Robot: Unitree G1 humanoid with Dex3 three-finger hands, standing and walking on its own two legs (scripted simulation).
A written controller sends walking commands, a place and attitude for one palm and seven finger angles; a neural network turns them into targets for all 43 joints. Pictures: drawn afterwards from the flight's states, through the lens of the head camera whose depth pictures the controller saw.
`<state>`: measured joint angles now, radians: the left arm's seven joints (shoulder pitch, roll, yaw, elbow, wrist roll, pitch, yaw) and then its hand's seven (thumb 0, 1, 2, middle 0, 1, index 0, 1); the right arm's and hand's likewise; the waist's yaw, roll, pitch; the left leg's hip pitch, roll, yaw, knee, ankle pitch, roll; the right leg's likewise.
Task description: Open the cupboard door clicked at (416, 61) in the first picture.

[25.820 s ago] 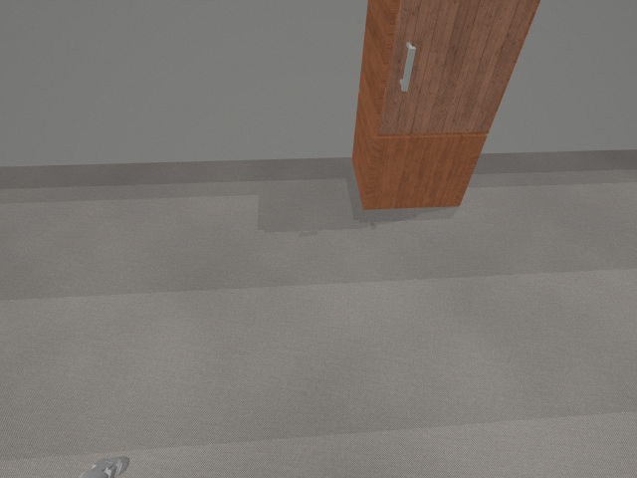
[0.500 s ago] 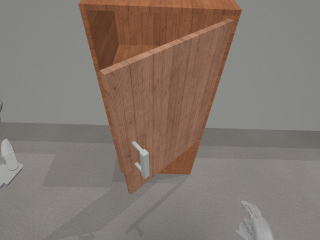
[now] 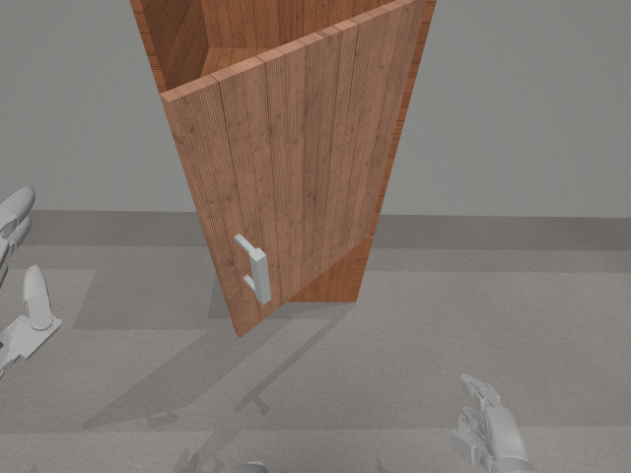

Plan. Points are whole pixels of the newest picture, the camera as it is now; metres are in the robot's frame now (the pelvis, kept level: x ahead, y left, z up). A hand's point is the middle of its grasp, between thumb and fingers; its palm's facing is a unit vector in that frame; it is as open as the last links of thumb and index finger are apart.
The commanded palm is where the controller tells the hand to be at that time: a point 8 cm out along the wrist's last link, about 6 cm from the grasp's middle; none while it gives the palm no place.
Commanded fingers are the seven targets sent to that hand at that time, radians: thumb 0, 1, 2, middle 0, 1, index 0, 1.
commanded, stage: step back with the hand held close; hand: left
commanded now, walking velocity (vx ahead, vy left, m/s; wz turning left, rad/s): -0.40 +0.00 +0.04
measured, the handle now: (253, 270) +0.43 +0.12 -0.07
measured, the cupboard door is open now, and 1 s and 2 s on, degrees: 42 42 42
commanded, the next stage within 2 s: stop stepping back and stand still in 0.16 s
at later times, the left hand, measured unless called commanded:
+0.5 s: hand out of the picture +0.05 +0.23 +0.16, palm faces +0.43 -0.75 -0.50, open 7.4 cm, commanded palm -0.01 +0.26 +0.18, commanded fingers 0.00 0.90 0.90 -0.20 -0.30 -0.20 -0.30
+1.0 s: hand out of the picture +0.00 +0.23 +0.16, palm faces +0.50 -0.74 -0.45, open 7.4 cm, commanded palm -0.06 +0.27 +0.18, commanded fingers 0.00 0.90 0.90 -0.20 -0.30 -0.20 -0.30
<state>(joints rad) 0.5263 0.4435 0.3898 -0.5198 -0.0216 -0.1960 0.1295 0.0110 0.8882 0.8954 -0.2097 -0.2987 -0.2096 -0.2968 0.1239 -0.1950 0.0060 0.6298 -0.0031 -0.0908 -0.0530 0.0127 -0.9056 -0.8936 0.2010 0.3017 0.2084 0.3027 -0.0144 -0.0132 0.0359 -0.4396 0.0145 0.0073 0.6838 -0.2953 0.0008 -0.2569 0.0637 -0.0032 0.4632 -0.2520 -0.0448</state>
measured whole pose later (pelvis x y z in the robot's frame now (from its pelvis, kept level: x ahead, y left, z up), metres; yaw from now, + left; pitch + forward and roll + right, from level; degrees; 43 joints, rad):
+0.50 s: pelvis -0.14 -0.04 +0.00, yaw +1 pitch +0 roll +1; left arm 0.58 0.42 0.40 -0.52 -0.03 -0.14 0.15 0.01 0.89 0.90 -0.21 -0.30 -0.21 -0.30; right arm 0.21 -0.16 0.03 0.65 -0.02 -0.11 -0.06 0.01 -0.90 -0.89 0.20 0.30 0.21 0.30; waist 0.02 -0.02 0.01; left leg -0.42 0.01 -0.01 0.68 -0.29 -0.02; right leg -0.22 0.03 -0.03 0.48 -0.26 -0.05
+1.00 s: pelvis -0.18 -0.04 -0.01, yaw +4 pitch -2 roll +1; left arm 0.53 0.40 0.42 -0.48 -0.01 -0.23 0.15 0.01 0.89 0.90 -0.21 -0.30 -0.21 -0.30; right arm 0.28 -0.22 0.00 0.66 -0.02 -0.14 -0.08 0.01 -0.91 -0.89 0.20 0.30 0.20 0.30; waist -0.01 -0.04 -0.01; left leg -0.26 0.02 0.05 0.59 -0.29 0.01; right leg -0.32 -0.01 -0.06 0.68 -0.35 -0.04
